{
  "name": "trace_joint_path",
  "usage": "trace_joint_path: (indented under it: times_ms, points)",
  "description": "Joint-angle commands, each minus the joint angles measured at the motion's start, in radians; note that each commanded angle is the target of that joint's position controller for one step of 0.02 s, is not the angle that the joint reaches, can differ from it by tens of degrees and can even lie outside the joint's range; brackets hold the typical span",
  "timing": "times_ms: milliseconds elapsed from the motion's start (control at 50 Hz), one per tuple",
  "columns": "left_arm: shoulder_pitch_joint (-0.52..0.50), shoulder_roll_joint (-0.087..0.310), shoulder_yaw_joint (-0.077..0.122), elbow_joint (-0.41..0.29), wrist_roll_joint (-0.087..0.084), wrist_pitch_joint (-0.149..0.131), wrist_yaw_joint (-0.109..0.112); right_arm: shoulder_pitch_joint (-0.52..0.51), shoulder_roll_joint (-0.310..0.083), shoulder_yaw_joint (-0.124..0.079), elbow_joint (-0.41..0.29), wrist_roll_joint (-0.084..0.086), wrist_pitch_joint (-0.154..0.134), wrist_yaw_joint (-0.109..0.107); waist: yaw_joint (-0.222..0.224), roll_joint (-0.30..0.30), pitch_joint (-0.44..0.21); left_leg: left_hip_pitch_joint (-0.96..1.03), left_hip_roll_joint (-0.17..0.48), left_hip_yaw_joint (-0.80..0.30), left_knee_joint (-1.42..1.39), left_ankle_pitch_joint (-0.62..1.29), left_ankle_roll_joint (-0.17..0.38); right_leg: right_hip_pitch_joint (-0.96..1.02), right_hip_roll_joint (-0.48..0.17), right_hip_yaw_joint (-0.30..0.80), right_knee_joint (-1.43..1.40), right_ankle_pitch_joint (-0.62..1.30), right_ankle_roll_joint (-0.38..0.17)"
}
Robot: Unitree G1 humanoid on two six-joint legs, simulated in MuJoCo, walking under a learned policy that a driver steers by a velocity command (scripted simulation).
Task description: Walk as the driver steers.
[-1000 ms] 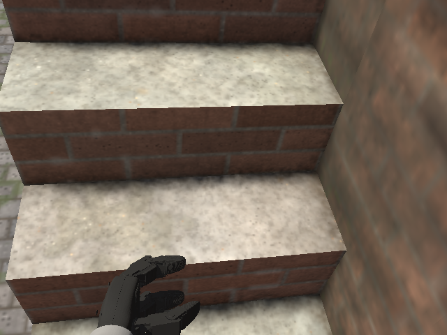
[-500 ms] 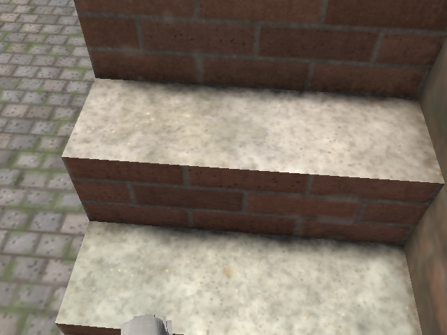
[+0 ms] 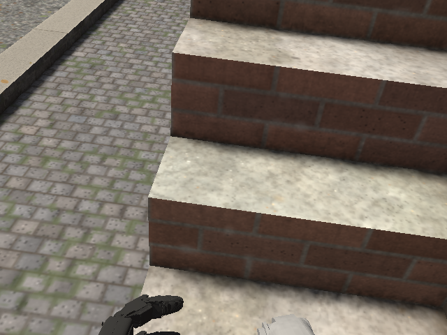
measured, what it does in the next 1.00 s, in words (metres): climbs, turning right: right foot 0.22 m higher, then left foot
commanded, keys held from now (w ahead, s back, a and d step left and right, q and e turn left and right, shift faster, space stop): w+shift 0.52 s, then w+e+shift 0.48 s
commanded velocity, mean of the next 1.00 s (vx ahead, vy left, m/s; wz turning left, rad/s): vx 0.99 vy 0.01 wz -0.28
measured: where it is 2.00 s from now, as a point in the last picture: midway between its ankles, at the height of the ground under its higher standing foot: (323, 185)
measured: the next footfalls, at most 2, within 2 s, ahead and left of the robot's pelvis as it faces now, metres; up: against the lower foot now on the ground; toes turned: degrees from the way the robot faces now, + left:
right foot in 0.36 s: +0.22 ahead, -0.14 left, +0.22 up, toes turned -14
left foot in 0.56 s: +0.27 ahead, +0.14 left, +0.22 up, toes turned +4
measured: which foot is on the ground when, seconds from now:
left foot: down 0.00-0.26, up 0.28-0.54, down 0.56-0.98, up 1.00-1.00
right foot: up 0.00-0.34, down 0.36-0.64, up 0.66-0.96, down 0.98-1.00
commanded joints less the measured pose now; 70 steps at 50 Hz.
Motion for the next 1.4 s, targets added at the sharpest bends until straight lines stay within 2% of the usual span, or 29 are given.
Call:
trace_joint_path:
  times_ms: [20,120,180,220,240,280,300,320,360,400,480,540,560,580,620,660,680,740,820,900,940,980,1000,1020,1040,1080,1120,1240,1400]
  points:
    - [-0.133,0.009,-0.003,-0.060,-0.009,-0.006,0.030,-0.018,-0.076,0.015,-0.051,0.001,-0.019,-0.013,-0.008,0.101,0.279,-0.111,0.247,-0.230,-0.421,-0.126,0.094,-0.306,-0.050,-0.048,0.003,-0.009,0.065]
    - [-0.231,-0.029,-0.042,-0.101,-0.013,0.003,0.002,-0.010,-0.098,0.021,0.052,0.004,-0.006,-0.030,0.008,0.201,0.230,0.054,0.260,-0.109,-0.618,0.212,0.170,-0.202,-0.147,-0.211,-0.211,-0.057,0.045]
    - [-0.058,0.137,0.018,-0.044,0.049,-0.012,-0.022,-0.124,-0.248,-0.021,0.093,0.059,-0.001,-0.019,0.171,0.257,-0.162,-0.046,0.174,0.107,-0.492,2.331,0.177,0.903,-0.021,-0.447,-0.808,-0.182,-0.058]
    - [0.176,0.245,0.065,0.009,0.012,0.015,-0.007,-0.100,-0.481,-0.080,0.145,0.011,0.022,0.006,0.291,0.461,-0.191,0.227,0.253,0.039,-0.261,2.627,0.252,1.053,0.000,-0.356,-1.231,-0.408,-0.012]
    - [-0.051,0.269,0.076,-0.007,0.054,0.008,0.023,0.191,-0.229,-0.059,0.168,0.059,0.023,-0.010,0.016,0.170,-0.090,-0.046,0.114,0.014,-0.029,2.476,0.142,1.087,-0.075,-0.084,-1.301,-0.522,-0.156]
    - [0.065,0.222,0.077,0.057,0.084,0.027,0.023,0.108,-0.174,-0.039,0.148,0.073,-0.007,-0.012,0.055,-0.084,-0.200,-0.065,0.043,-0.079,0.131,1.631,0.133,1.158,-0.180,0.149,-1.671,-0.454,-0.168]
    - [0.079,0.197,0.073,0.121,0.106,0.027,0.002,-0.044,-0.138,-0.033,0.088,0.064,-0.027,-0.004,0.037,-0.154,-0.172,-0.064,-0.044,-0.109,0.380,0.850,0.116,1.092,-0.224,0.212,-1.794,-0.262,-0.171]
    - [0.088,0.087,0.040,0.175,0.125,0.015,-0.023,-0.333,-0.112,-0.028,-0.036,0.060,-0.047,0.011,0.074,-0.042,-0.040,-0.138,-0.034,-0.128,0.582,0.513,0.123,0.906,-0.196,-0.053,-1.640,-0.075,-0.139]
    - [0.109,0.110,0.044,0.216,0.117,-0.035,-0.038,-0.507,0.067,0.027,-0.163,0.082,-0.044,0.027,0.024,-0.039,0.063,-0.328,-0.108,-0.142,0.831,0.240,0.151,0.802,-0.266,-0.175,-1.656,0.077,-0.121]
    - [0.168,0.187,0.078,0.204,0.096,-0.041,-0.008,-0.276,0.051,0.027,-0.110,0.095,-0.019,0.035,-0.047,-0.042,0.081,-0.648,-0.129,-0.288,1.117,0.235,0.113,0.972,-0.412,0.039,-1.741,0.019,-0.211]
    - [0.242,0.276,0.100,0.199,0.058,-0.031,0.030,-0.370,-0.006,0.047,-0.184,0.056,-0.001,0.032,-0.022,-0.004,0.097,-0.867,-0.048,-0.224,1.051,0.246,0.014,1.050,-0.531,0.303,-1.996,-0.514,-0.257]
    - [0.055,0.274,0.100,0.181,-0.025,0.011,0.070,-0.403,-0.037,0.063,-0.175,0.095,0.017,0.045,-0.075,-0.006,0.168,-0.159,0.020,0.010,-0.095,-0.135,0.034,0.599,-0.380,-0.090,-2.053,-0.458,-0.155]
    - [0.072,0.296,0.098,0.180,0.017,-0.017,0.071,-0.387,-0.058,0.027,-0.120,0.100,0.011,0.047,-0.063,0.040,0.130,0.095,-0.045,0.145,-0.121,0.149,0.017,0.601,-0.382,-0.037,-2.065,-0.430,-0.212]
    - [0.315,0.164,0.061,0.211,0.028,-0.070,0.029,-0.537,-0.076,0.024,-0.171,0.078,-0.005,0.043,0.075,0.223,0.011,0.341,-0.049,0.097,-0.041,0.294,0.026,0.567,-0.290,-0.094,-2.010,-0.095,-0.194]
    - [0.104,0.299,0.085,0.223,0.010,-0.076,0.012,-0.288,-0.110,-0.016,-0.131,0.022,-0.021,0.063,-0.124,0.088,0.010,0.343,0.073,-0.046,-0.334,0.374,0.040,0.810,-0.262,-0.066,-1.809,0.023,-0.181]
    - [0.071,0.162,0.044,0.144,0.053,-0.097,0.012,-0.137,-0.240,-0.047,-0.126,0.020,0.007,0.040,-0.110,0.167,-0.202,0.617,0.337,-0.365,-0.281,0.411,0.134,0.526,-0.227,-0.072,-1.530,-0.090,-0.098]
    - [0.028,0.158,0.046,0.149,0.032,-0.095,0.015,-0.136,-0.215,-0.048,-0.135,-0.002,0.012,0.037,-0.127,0.126,-0.201,0.547,0.381,-0.415,-0.354,0.273,0.159,0.493,-0.226,-0.073,-1.306,-0.193,-0.060]
    - [-0.022,0.125,0.059,0.028,-0.003,-0.023,0.047,-0.293,-0.182,-0.027,-0.140,0.007,0.017,0.010,0.009,0.114,0.019,0.228,0.397,-0.207,-0.365,0.446,0.182,0.192,-0.205,-0.069,-0.392,-0.458,0.040]
    - [-0.084,0.079,0.028,-0.104,-0.022,0.036,0.053,-0.190,-0.185,-0.039,-0.027,0.005,0.008,-0.013,-0.004,0.152,0.127,0.314,0.410,-0.056,-0.457,0.447,0.131,-0.037,-0.217,-0.061,-0.145,-0.585,0.056]
    - [-0.092,0.182,0.030,-0.211,0.013,0.062,0.025,-0.334,-0.283,-0.074,-0.032,-0.003,0.005,-0.043,0.098,0.121,0.189,0.099,0.294,0.213,-0.629,0.350,0.079,0.141,-0.270,-0.172,-0.570,-0.472,0.039]
    - [0.047,0.211,0.044,-0.193,0.047,0.075,0.035,-0.481,-0.360,-0.094,-0.039,0.005,0.015,-0.055,0.244,0.136,0.094,-0.288,0.181,0.408,-0.647,1.025,0.096,0.809,-0.177,-0.271,-0.908,-0.243,-0.046]
    - [0.560,0.345,0.130,-0.056,0.028,0.094,0.045,-0.402,-0.533,-0.135,-0.008,0.072,0.052,-0.032,0.460,0.325,-0.243,-0.022,0.278,0.245,-0.205,2.009,0.172,1.251,-0.030,-0.262,-1.032,-0.597,-0.080]
    - [0.807,0.377,0.157,0.161,0.055,0.080,0.044,-0.580,-0.404,-0.095,-0.135,0.120,0.101,-0.018,0.481,0.229,-0.195,-0.031,0.125,0.164,0.164,1.065,0.070,1.313,-0.032,0.054,-1.639,-0.346,-0.017]
    - [0.754,0.508,0.175,0.260,0.106,0.087,0.098,-0.585,-0.160,-0.047,-0.287,0.050,0.142,-0.007,0.231,-0.198,-0.101,-0.374,-0.137,0.023,0.703,0.132,-0.060,1.280,-0.234,0.799,-2.057,-0.424,0.053]
    - [0.473,0.409,0.097,0.192,0.166,0.066,0.130,-0.350,-0.052,-0.031,-0.270,0.044,0.130,0.057,-0.001,-0.273,-0.080,-0.410,-0.183,-0.254,1.096,0.257,-0.055,1.016,-0.275,1.139,-2.332,-0.701,0.105]
    - [0.253,0.250,0.049,0.116,0.112,0.055,0.114,-0.332,-0.041,0.000,-0.325,0.019,0.105,0.114,-0.076,-0.112,0.200,-0.596,-0.162,-0.232,1.397,0.482,-0.016,0.717,-0.177,0.866,-2.197,-0.764,0.041]
    - [0.143,0.180,0.051,0.139,0.106,0.002,0.093,-0.329,-0.103,0.001,-0.362,-0.010,0.110,0.124,-0.133,-0.029,0.260,-0.645,-0.146,-0.201,1.508,0.507,0.008,0.635,-0.091,0.492,-1.922,-0.507,0.003]
    - [0.554,0.183,0.100,0.196,0.107,-0.005,0.158,-0.356,-0.051,-0.003,-0.355,0.055,0.161,0.030,0.029,0.014,0.071,-0.952,-0.196,-0.177,1.480,0.343,-0.088,1.354,-0.212,0.320,-1.911,0.230,0.072]
    - [0.674,0.101,0.050,0.217,0.109,0.018,0.189,-0.497,0.105,0.017,-0.392,0.046,0.226,0.063,0.026,-0.032,0.210,-1.360,-0.208,-0.160,1.880,0.308,-0.093,1.207,-0.314,0.114,-2.054,0.018,0.047]
Velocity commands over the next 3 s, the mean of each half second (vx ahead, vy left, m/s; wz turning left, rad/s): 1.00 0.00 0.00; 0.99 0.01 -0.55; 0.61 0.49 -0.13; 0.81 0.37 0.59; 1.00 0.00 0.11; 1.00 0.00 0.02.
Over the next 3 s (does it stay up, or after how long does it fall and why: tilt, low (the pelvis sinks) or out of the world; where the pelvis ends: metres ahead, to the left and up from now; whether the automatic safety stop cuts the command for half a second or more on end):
stays up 1.21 -0.22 1.13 its command is cut before an obstacle after 1.0 s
